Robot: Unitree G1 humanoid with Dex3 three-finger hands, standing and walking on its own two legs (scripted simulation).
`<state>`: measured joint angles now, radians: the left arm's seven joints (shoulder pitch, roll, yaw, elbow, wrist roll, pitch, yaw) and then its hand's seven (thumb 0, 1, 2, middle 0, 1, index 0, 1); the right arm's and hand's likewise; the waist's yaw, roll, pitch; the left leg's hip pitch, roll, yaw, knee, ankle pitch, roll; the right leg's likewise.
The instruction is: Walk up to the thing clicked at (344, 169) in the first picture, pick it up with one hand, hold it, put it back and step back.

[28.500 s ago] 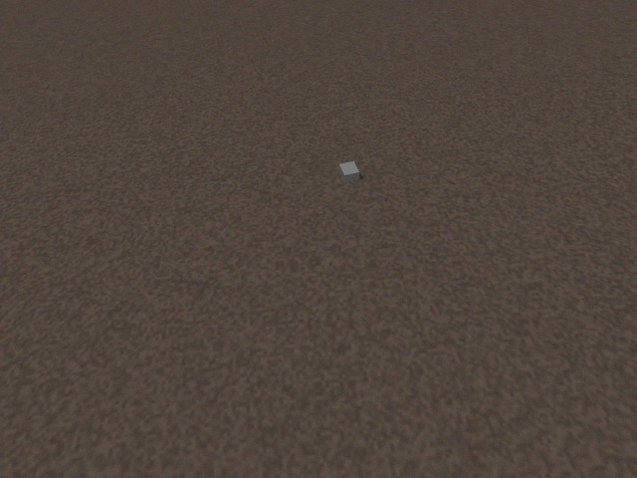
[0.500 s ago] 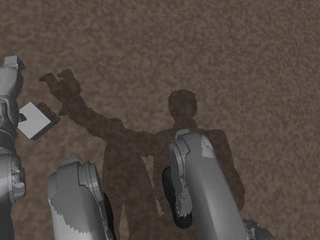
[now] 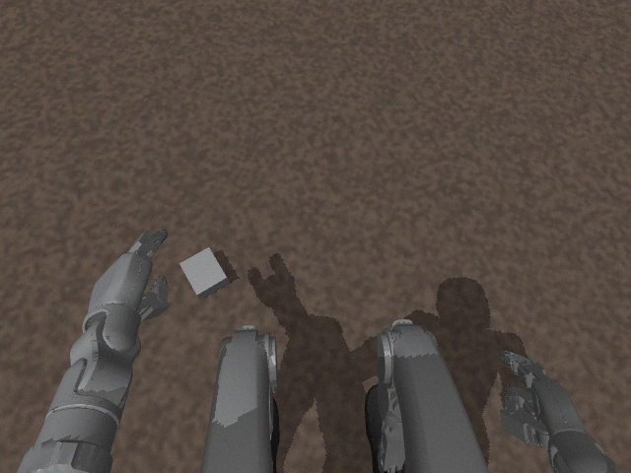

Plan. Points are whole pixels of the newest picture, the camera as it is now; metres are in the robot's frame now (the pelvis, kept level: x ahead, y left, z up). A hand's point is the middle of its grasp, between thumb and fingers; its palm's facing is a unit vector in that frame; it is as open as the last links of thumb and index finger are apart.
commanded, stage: home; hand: left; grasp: from above
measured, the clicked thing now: (205, 273) +0.48 +0.26 -0.47
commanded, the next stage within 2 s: none
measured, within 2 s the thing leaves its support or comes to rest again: neither
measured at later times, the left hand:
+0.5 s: hand (111, 339) +0.26 +0.20 +0.10, palm faces +0.09 -0.97 -0.25, open 7.4 cm
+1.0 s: hand (51, 387) +0.23 +0.19 +0.18, palm faces +0.12 -0.97 -0.20, open 7.4 cm
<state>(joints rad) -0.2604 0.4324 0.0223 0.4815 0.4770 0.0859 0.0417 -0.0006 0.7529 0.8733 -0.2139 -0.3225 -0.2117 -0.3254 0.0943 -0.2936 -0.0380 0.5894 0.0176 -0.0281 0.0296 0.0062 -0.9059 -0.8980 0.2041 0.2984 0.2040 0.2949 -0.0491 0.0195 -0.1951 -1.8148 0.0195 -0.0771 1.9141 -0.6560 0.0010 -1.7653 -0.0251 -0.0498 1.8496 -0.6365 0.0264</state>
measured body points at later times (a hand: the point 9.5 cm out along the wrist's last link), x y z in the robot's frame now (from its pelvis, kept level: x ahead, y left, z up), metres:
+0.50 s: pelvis +0.06 +0.00 +0.18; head +0.13 +0.02 +0.63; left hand +0.25 +0.25 +0.12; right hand +0.22 -0.23 +0.09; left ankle +0.08 +0.12 -0.45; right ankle +0.09 -0.14 -0.45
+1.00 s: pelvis +0.08 +0.00 +0.23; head +0.10 +0.01 +0.68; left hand +0.22 +0.24 +0.19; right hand +0.27 -0.23 +0.18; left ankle +0.08 +0.12 -0.45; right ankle +0.09 -0.14 -0.45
